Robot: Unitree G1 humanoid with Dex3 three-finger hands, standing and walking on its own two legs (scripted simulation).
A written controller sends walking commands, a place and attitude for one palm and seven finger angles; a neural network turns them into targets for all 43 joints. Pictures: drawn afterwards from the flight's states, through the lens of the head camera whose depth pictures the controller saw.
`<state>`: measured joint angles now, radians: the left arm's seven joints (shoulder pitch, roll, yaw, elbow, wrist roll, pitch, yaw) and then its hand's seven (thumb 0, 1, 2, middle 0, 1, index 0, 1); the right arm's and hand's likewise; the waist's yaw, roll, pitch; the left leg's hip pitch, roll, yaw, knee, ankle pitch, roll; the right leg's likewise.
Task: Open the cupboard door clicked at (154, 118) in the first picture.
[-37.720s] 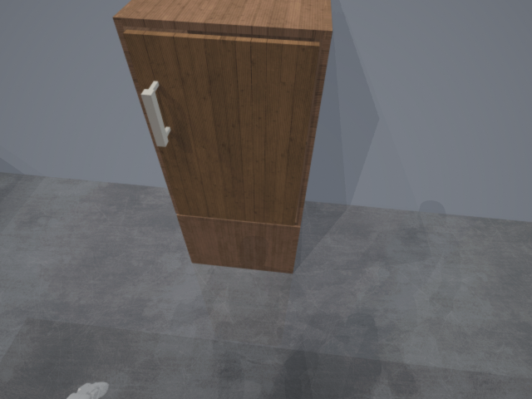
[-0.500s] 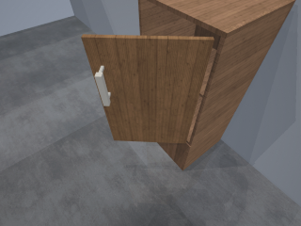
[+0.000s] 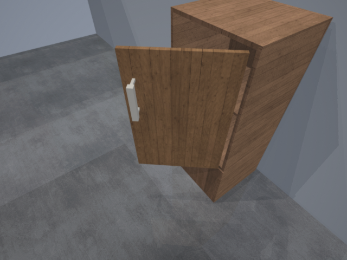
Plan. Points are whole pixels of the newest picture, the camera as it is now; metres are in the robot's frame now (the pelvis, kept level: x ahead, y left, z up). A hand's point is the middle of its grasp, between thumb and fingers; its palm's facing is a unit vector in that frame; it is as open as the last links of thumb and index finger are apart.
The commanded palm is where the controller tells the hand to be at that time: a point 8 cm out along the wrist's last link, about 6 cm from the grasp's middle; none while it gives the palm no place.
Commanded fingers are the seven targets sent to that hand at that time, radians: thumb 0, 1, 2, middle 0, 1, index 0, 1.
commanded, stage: come to a stop and stand still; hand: left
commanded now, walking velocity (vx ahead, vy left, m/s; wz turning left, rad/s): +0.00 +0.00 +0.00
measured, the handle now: (134, 100) +0.60 +0.17 +0.03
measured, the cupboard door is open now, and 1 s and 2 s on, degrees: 49 49 49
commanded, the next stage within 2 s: look again from close up in 0.08 s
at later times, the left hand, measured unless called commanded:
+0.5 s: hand out of the picture +0.01 +0.16 -0.18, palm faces +0.04 -0.99 -0.17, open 7.3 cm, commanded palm none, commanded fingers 0.00 0.90 0.90 -0.20 -0.30 -0.20 -0.30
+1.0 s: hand (95, 230) +0.20 +0.20 -0.04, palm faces +0.27 -0.95 -0.15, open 7.4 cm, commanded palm +0.14 +0.23 -0.05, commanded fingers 0.00 0.67 0.80 -0.22 -0.45 -0.22 -0.45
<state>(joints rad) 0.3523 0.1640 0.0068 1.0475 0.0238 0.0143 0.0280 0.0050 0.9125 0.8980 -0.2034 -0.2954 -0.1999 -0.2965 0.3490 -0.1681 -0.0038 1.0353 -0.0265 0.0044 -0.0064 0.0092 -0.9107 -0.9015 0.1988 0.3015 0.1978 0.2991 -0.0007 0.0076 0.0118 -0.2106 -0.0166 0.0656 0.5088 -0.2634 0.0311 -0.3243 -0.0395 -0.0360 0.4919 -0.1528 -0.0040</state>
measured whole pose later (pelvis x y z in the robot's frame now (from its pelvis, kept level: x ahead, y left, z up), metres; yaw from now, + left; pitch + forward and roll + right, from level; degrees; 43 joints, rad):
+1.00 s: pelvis +0.03 +0.00 -0.01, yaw +3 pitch +1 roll +1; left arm 0.45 0.18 0.05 0.20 -0.16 -0.11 0.09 0.04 0.90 0.87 -0.21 -0.33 -0.20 -0.33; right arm 0.35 -0.23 0.00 0.82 0.03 -0.29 -0.06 0.03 -0.93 -0.90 0.20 0.30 0.20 0.30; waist -0.03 0.02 -0.04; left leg -0.29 -0.04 0.02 0.62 -0.35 0.03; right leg -0.40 -0.06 -0.06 0.62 -0.25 0.00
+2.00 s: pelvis +0.03 +0.01 -0.06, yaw +3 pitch +11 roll -2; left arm 0.24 0.36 0.33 0.11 -0.35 -0.31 -0.44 0.00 -0.27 0.39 -0.29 -1.05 -0.29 -1.05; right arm 0.27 -0.29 0.01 0.51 0.04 -0.25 -0.05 0.02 -0.91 -0.90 0.20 0.30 0.20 0.30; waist -0.01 0.01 -0.09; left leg -0.67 0.00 -0.01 1.02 -0.53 0.03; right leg -0.73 -0.03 -0.09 0.93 -0.38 0.00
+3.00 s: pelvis +0.03 +0.00 -0.04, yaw +3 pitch +9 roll -1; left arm -0.06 0.44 0.45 0.44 -0.36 -0.25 -0.58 -0.01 -0.49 0.30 -0.31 -1.20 -0.30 -1.20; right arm 0.29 -0.29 0.05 0.53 0.04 -0.20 -0.07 0.02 -0.90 -0.90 0.20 0.30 0.20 0.30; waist 0.00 0.02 -0.07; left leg -0.56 0.00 0.00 0.87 -0.47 0.02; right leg -0.64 -0.02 -0.07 0.80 -0.32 0.00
